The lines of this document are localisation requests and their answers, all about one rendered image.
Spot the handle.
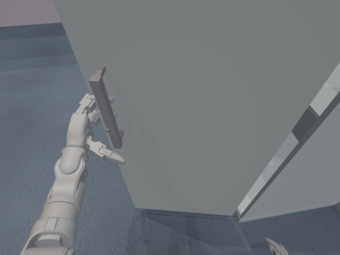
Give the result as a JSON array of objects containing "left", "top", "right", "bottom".
[{"left": 89, "top": 66, "right": 124, "bottom": 149}]

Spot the robot right hand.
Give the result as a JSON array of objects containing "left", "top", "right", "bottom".
[{"left": 265, "top": 238, "right": 288, "bottom": 255}]

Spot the left robot forearm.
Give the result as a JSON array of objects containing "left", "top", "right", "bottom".
[{"left": 20, "top": 146, "right": 89, "bottom": 255}]

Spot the fridge door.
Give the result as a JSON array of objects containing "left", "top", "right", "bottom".
[{"left": 53, "top": 0, "right": 340, "bottom": 216}]

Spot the robot left hand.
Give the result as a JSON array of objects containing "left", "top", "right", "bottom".
[{"left": 66, "top": 93, "right": 125, "bottom": 165}]

